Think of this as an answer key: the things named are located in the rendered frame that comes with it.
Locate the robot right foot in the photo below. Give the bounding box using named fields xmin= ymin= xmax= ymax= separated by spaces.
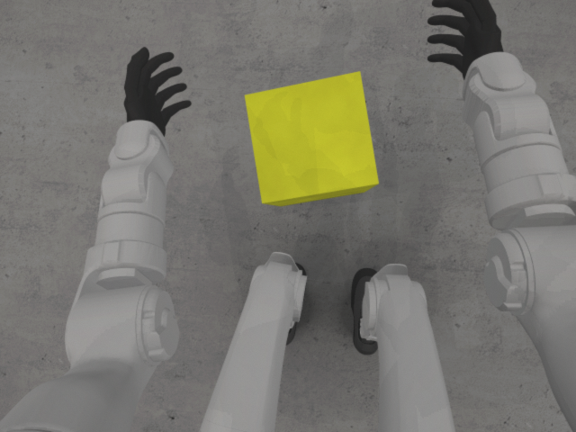
xmin=351 ymin=268 xmax=378 ymax=355

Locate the robot left hand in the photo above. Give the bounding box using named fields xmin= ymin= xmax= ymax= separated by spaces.
xmin=124 ymin=47 xmax=192 ymax=137

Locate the carton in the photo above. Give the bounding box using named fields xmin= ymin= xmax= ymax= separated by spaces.
xmin=245 ymin=71 xmax=379 ymax=206

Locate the robot right forearm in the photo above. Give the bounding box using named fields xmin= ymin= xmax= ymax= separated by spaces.
xmin=462 ymin=52 xmax=576 ymax=231

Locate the left robot upper arm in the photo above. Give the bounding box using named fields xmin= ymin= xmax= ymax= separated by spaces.
xmin=0 ymin=284 xmax=179 ymax=432

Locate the robot left forearm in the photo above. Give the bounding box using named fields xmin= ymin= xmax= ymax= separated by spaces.
xmin=65 ymin=120 xmax=174 ymax=362

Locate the right robot shin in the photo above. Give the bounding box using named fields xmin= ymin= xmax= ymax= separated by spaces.
xmin=360 ymin=264 xmax=428 ymax=342

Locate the robot right hand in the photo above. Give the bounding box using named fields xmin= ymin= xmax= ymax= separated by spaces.
xmin=427 ymin=0 xmax=504 ymax=80

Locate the right robot upper arm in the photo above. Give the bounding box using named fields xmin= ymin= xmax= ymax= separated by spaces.
xmin=483 ymin=225 xmax=576 ymax=432

